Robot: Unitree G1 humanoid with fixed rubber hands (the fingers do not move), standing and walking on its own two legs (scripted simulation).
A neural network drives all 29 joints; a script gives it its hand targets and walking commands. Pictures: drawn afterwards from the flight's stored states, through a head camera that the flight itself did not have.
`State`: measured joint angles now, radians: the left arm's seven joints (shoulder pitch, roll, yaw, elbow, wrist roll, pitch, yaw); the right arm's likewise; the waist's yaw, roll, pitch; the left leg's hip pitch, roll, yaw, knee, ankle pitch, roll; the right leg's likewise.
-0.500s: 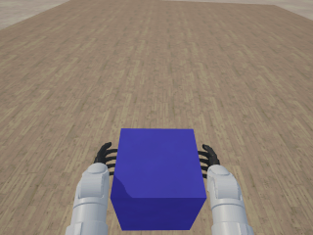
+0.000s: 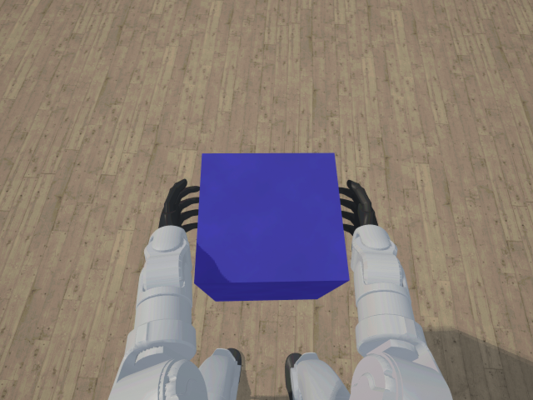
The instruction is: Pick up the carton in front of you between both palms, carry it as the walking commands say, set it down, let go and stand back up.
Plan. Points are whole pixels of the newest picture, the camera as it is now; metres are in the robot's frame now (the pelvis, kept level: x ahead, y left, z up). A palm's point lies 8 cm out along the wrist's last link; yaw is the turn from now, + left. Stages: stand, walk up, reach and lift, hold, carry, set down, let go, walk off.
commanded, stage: set down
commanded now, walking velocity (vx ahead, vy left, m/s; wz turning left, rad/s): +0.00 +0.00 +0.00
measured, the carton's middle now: (267, 236) +0.38 +0.01 -0.13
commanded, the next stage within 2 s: none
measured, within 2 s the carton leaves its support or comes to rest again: rests again in 1.86 s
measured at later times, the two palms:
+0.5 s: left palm (189, 233) +0.41 +0.17 -0.19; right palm (332, 223) +0.45 -0.12 -0.20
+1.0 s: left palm (200, 242) +0.44 +0.18 -0.35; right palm (315, 224) +0.50 -0.11 -0.36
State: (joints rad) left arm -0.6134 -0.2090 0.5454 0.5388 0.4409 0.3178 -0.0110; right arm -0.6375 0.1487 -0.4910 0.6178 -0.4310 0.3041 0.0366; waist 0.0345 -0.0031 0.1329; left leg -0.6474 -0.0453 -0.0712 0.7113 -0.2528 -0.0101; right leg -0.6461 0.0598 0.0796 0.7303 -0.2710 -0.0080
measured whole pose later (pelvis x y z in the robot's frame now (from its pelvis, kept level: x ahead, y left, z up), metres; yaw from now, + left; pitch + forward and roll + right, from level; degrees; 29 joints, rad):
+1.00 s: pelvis -0.04 -0.01 -0.24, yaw +1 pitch +46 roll +3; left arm -1.10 -0.07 0.60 0.58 0.20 0.31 0.11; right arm -1.28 -0.15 -0.32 0.88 -0.22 0.29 -0.02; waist 0.08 -0.02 -0.01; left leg -2.01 -0.11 -0.07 1.71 -0.51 -0.08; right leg -2.02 0.14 0.08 1.74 -0.52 0.02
